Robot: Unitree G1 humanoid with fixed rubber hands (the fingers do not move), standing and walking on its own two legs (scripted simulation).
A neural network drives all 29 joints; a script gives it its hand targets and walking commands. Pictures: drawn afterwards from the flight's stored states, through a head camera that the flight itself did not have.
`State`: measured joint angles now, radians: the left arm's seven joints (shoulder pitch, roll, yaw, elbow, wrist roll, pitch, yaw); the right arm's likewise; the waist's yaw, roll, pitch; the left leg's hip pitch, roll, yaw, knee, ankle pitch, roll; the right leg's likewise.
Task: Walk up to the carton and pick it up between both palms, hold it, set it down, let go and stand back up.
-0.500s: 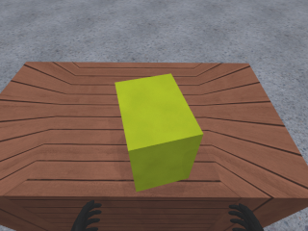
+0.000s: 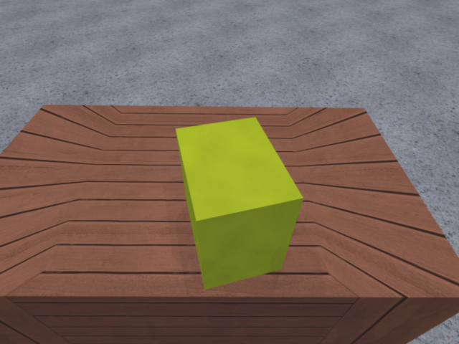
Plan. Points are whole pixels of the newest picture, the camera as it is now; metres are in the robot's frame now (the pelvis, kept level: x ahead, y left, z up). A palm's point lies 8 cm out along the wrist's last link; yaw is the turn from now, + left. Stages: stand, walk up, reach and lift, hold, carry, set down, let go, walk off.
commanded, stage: stand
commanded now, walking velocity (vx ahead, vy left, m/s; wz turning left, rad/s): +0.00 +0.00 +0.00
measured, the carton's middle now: (230, 201) +0.42 +0.04 -0.01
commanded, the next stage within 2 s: none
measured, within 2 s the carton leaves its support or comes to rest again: neither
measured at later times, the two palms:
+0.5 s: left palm out of the picture -0.01 +0.29 -0.12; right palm out of the picture -0.01 -0.28 -0.10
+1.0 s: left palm out of the picture -0.01 +0.30 -0.12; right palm out of the picture -0.01 -0.29 -0.11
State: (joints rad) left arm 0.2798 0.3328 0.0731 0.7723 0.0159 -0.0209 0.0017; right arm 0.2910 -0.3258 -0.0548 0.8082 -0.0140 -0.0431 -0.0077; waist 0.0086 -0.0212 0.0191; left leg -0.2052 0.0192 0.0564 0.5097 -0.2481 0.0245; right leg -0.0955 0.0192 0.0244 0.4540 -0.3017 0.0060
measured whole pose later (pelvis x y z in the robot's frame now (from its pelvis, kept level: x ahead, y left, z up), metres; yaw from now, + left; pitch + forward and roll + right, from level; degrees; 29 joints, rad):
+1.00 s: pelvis -0.05 +0.01 +0.01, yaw +0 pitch -4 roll -1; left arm 0.28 0.35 0.01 0.98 0.00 -0.02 0.01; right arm 0.26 -0.33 -0.02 0.99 0.00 -0.02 0.00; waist 0.00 -0.01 0.05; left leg -0.21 0.01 0.05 0.40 -0.12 0.03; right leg -0.12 0.00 0.02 0.39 -0.20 0.02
